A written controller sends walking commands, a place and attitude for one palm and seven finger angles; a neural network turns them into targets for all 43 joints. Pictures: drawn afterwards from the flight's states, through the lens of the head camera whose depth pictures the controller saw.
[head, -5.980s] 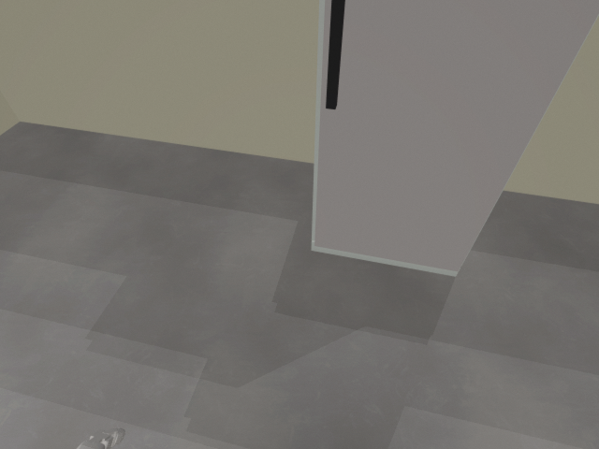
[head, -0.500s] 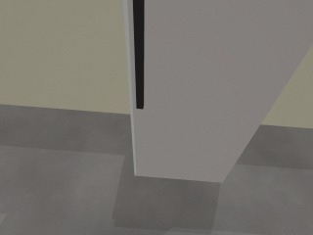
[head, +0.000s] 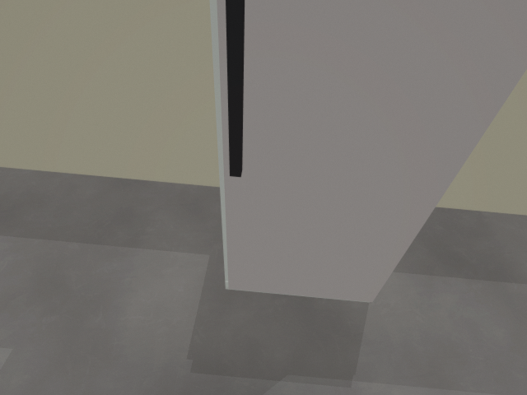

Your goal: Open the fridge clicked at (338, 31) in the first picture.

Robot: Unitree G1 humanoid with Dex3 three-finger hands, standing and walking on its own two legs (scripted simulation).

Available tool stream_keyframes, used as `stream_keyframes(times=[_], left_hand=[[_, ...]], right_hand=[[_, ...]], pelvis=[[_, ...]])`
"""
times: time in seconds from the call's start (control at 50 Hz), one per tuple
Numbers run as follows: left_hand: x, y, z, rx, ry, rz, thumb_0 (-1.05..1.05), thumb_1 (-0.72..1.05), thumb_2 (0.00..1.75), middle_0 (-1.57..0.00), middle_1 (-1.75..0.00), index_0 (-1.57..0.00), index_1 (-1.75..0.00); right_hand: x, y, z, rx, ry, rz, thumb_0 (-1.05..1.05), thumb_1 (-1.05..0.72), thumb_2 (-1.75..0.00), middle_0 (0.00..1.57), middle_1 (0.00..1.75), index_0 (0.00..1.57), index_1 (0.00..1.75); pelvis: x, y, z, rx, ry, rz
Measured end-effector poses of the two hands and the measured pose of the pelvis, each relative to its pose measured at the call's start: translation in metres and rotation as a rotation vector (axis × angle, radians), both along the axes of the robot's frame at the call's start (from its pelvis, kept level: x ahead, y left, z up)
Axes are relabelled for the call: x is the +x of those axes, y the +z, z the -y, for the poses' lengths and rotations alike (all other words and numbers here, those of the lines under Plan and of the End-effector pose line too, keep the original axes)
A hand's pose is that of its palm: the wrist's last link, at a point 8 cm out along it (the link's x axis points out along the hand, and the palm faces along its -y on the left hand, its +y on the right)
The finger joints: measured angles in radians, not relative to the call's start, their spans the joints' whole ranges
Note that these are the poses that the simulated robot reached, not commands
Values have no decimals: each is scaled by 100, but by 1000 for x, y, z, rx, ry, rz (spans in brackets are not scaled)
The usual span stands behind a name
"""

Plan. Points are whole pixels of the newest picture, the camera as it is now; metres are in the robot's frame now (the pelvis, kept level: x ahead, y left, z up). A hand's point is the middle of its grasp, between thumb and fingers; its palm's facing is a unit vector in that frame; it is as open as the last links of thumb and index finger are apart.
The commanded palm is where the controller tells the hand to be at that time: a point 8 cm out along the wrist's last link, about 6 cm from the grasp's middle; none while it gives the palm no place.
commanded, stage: look again from close up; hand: left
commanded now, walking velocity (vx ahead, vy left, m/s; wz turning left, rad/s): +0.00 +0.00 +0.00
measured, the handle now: (237, 87) +0.61 +0.10 +0.18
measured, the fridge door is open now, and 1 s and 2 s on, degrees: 0 0 0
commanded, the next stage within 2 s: none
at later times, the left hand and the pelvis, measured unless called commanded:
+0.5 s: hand out of the picture -0.04 +0.15 -0.18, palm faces +0.07 -0.99 -0.14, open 7.3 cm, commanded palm none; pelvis +0.00 +0.00 +0.00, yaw +0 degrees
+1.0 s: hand out of the picture -0.04 +0.14 -0.18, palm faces +0.07 -0.99 -0.13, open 7.3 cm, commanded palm none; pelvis +0.00 +0.00 +0.00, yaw +0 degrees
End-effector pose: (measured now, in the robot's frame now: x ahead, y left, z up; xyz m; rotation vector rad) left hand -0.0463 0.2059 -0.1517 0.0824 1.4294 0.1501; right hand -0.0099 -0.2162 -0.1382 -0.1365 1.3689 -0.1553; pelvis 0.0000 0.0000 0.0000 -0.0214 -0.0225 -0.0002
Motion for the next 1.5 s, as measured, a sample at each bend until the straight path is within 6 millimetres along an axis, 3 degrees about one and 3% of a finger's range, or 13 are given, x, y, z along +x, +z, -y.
stream_keyframes(times=[0.38,0.86,1.5], left_hand=[[0,-2,5,-15,11,7,0,91,90,-20,-30,-20,-30],[-4,3,10,-9,24,-13,0,91,90,-20,-30,-20,-30],[14,4,21,-11,26,-8,0,91,90,-20,-30,-20,-30]], right_hand=[[-13,-2,-11,14,-21,-28,1,-91,-90,20,30,20,30],[-5,-2,-6,16,-15,-24,1,-92,-90,20,30,20,30],[3,-3,-2,29,-12,-46,1,-92,-90,20,30,19,30]], pelvis=[[-2,-1,-2,-4,2,-8],[3,1,1,2,3,-9],[15,3,10,7,6,-9]])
